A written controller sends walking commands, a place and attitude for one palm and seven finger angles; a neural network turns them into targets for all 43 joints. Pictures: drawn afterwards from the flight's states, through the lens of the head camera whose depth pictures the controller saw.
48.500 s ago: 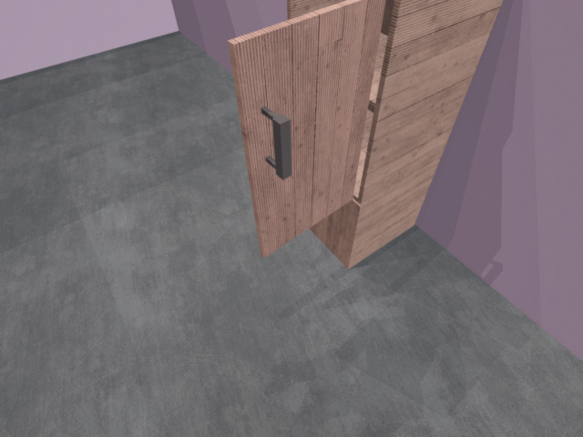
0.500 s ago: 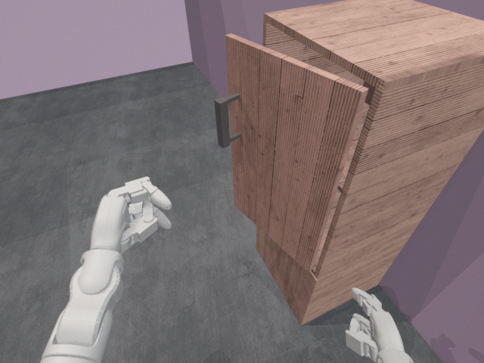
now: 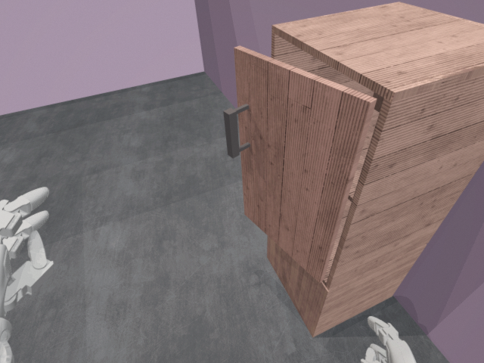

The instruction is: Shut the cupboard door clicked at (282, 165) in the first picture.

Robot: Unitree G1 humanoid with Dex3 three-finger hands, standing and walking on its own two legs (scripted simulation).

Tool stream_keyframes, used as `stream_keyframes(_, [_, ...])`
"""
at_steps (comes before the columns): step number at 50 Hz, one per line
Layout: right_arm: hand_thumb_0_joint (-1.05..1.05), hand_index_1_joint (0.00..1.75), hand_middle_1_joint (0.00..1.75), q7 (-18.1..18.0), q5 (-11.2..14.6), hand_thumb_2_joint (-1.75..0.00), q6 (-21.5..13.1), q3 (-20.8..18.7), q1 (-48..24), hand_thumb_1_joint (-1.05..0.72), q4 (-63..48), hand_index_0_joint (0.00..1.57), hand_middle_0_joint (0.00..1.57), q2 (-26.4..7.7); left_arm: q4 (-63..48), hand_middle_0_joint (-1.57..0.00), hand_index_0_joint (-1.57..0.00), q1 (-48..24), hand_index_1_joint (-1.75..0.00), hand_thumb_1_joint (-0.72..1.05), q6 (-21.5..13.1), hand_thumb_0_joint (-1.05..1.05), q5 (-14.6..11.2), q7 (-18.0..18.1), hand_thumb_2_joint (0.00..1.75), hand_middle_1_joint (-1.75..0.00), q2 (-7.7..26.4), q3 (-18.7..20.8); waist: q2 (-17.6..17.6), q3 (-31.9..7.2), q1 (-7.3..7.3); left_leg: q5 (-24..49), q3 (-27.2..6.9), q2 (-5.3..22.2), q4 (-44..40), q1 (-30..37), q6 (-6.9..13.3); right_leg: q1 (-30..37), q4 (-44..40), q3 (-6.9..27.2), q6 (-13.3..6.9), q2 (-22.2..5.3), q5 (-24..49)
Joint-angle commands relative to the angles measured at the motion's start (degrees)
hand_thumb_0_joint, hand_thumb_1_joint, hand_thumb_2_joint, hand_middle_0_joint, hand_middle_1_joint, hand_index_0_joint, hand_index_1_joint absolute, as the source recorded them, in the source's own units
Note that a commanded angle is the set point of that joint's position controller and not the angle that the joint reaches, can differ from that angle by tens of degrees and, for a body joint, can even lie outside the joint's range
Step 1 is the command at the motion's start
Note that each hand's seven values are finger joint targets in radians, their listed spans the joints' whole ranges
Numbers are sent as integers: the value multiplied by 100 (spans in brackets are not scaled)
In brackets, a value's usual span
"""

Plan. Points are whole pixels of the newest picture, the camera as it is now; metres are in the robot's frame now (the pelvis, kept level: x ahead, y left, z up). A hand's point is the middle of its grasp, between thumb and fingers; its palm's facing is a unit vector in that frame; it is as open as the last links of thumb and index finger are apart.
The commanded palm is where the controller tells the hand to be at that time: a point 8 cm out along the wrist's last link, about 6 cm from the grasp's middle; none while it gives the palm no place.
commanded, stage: draw the hand back to the body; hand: left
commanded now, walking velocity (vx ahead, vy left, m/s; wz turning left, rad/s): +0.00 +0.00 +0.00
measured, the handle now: (238, 131) +0.66 +0.09 +0.05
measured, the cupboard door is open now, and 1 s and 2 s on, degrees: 16 16 16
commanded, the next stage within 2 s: step back with the hand held close in 0.32 s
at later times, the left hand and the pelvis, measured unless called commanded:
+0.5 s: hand (55, 260) +0.19 +0.26 +0.16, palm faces +0.44 -0.79 -0.42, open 7.4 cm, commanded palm +0.14 +0.30 +0.17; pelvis +0.00 +0.00 +0.00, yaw +0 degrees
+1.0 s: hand (15, 294) +0.14 +0.28 +0.16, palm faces +0.40 -0.77 -0.49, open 7.4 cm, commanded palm +0.09 +0.32 +0.17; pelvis -0.06 +0.02 -0.02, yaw -2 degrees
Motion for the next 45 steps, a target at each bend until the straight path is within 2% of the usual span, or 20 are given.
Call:
stream_keyframes(1, [0,30,30,-23,5,-90,-495,-195,-844,-90,-869,20,20,-533,-1068,-20,-20,-807,-30,90,-400,0,84,139,90,-30,780,336,-57,21,-126,1364,-237,435,-445,-231,-317,-161,-273,123,62,-231,754])
stream_keyframes(5, [0,30,30,-75,-9,-90,-530,-238,-821,-90,-837,20,20,-584,-766,-20,-20,-852,-30,90,-403,0,84,166,90,-30,851,415,-480,29,-96,997,-208,405,-470,-265,-229,-199,-339,136,72,-242,486])
stream_keyframes(7, [0,30,30,-87,-14,-90,-538,-229,-835,-90,-877,20,20,-535,-894,-20,-20,-844,-30,90,-444,0,78,173,90,-30,922,490,-498,-244,-41,1078,-193,379,-448,-246,-213,-8,-266,152,63,-260,564])
stream_keyframes(9, [0,30,30,-89,-16,-90,-556,-214,-882,-90,-899,20,20,-504,-1161,-20,-20,-896,-30,90,-481,0,99,181,90,-30,1004,540,-182,-487,-2,1253,-167,359,-410,-174,-220,153,-223,176,53,-268,749])
stream_keyframes(10, [0,30,30,-91,-34,-90,-580,-192,-890,-90,-865,20,20,-514,-1124,-20,-20,-833,-30,90,-466,0,90,188,90,-30,1110,645,-85,-448,27,1270,-182,356,-408,-219,-230,191,-248,193,45,-275,793])
stream_keyframes(14, [0,30,30,-68,-38,-90,-623,-141,-906,-90,-874,20,20,-443,-1321,-20,-20,-799,-30,90,-458,0,100,201,90,-30,1060,604,269,-378,21,1484,-182,355,-405,-225,-293,224,-223,167,22,-261,968])
stream_keyframes(22, [0,30,30,-36,-18,-90,-536,-184,-874,-90,-871,20,20,-454,-862,-20,-20,-559,-30,90,-394,0,36,112,90,-30,887,577,-430,1,-14,1347,-151,416,-454,-320,-263,29,-316,174,56,-237,840])
stream_keyframes(23, [0,30,30,-30,30,-90,-433,-299,-783,-90,-1030,20,20,-712,-1161,-20,-20,-1152,-30,90,-629,0,60,150,90,-30,1600,1228,-238,30,-212,752,-377,555,-176,-738,-72,-259,-510,824,9,-581,874])
stream_keyframes(24, [0,30,30,-55,-11,-90,-384,-297,-714,-90,-917,20,20,-618,-704,-20,-20,-572,-30,90,-684,0,36,126,90,-30,1181,934,-581,-117,-247,724,-429,529,47,-659,-73,-371,-540,929,-71,-818,869])
stream_keyframes(25, [0,30,30,-42,-20,-90,-342,-307,-783,-90,-918,20,20,-620,-719,-20,-20,-484,-30,90,-708,0,51,121,90,-30,1182,906,-557,-107,-237,771,-418,513,162,-600,-76,-496,-583,1041,-105,-928,991])
stream_keyframes(26, [0,30,30,-21,-13,-90,-302,-289,-765,-90,-918,20,20,-595,-748,-20,-20,-422,-30,90,-749,0,82,106,90,-30,990,672,-593,-223,-285,818,-420,523,279,-628,-106,-509,-519,1057,-156,-1044,1025])
stream_keyframes(28, [0,30,30,-18,-7,-90,-248,-328,-695,-90,-913,20,20,-628,-887,-20,-20,-298,-30,90,-829,0,83,148,90,-30,1032,682,-487,-509,-304,946,-425,552,384,-663,-132,-453,-339,1066,-216,-1145,1196])
stream_keyframes(33, [0,30,30,-99,16,-90,-96,-382,-715,-90,-1102,20,20,-685,-1579,-20,-20,-52,-30,90,-884,0,76,259,90,-30,1398,1000,-175,-1167,-299,2532,-518,754,422,-737,-217,10,593,803,-135,-997,2698])
stream_keyframes(34, [0,30,30,-116,25,-90,-55,-387,-710,-90,-1146,20,20,-688,-1686,-20,-20,-36,-30,90,-875,0,67,271,90,-30,1465,1069,-219,-1219,-295,2844,-558,794,422,-763,-241,35,735,747,-98,-921,2801])
stream_keyframes(35, [0,30,30,-139,20,-90,-32,-391,-751,-90,-1157,20,20,-703,-1749,-20,-20,0,-30,90,-865,0,75,285,90,-30,1611,1215,-38,-1261,-278,3171,-587,843,431,-788,-258,53,858,719,-81,-889,2898])
stream_keyframes(38, [0,30,30,-144,21,-90,67,-418,-637,-90,-1252,20,20,-694,-1699,-20,-20,216,-30,90,-822,0,50,296,90,-30,1546,1257,-137,-1200,-290,3678,-685,979,412,-921,-315,-64,1115,648,-29,-730,2531])
stream_keyframes(40, [0,30,30,-142,-3,-90,82,-457,-641,-90,-1251,20,20,-725,-1616,-20,-20,349,-30,90,-820,0,52,286,90,-30,1577,1360,-53,-1168,-263,3571,-770,1099,232,-996,-287,-173,1178,540,49,-590,1956])
stream_keyframes(42, [0,30,30,-128,-25,-90,101,-446,-597,-90,-1290,20,20,-729,-1536,-20,-20,356,-30,90,-815,0,57,265,90,-30,1432,1237,5,-922,-297,3107,-906,1258,-44,-1319,-210,-245,1317,487,127,-443,1222])
stream_keyframes(44, [0,30,30,-133,-53,-90,75,-445,-584,-90,-1291,20,20,-761,-1427,-20,-20,316,-30,90,-831,0,70,256,90,-30,1350,1187,6,-695,-284,2035,-1058,1411,-364,-1921,-22,-104,1465,481,189,-329,605])
stream_keyframes(45, [0,30,30,-141,-74,-90,44,-464,-624,-90,-1275,20,20,-805,-1388,-20,-20,297,-30,90,-855,0,109,252,90,-30,1403,1267,20,-633,-250,1443,-1130,1430,-484,-2275,61,89,1470,502,197,-306,621])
